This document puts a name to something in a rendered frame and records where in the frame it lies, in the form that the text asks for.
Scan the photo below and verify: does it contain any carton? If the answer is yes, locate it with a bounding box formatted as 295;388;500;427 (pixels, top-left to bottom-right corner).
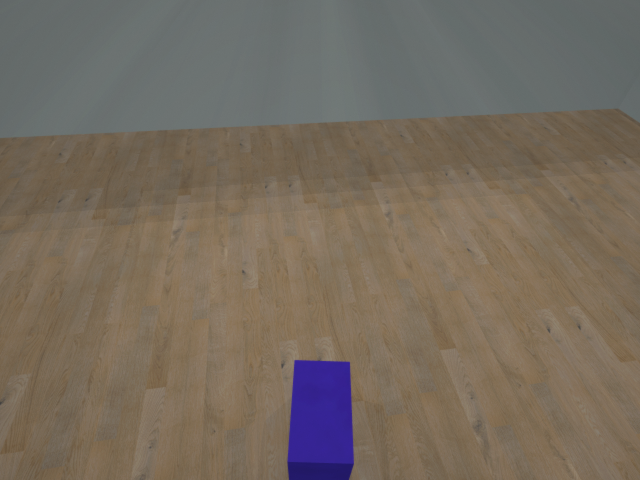
287;360;354;480

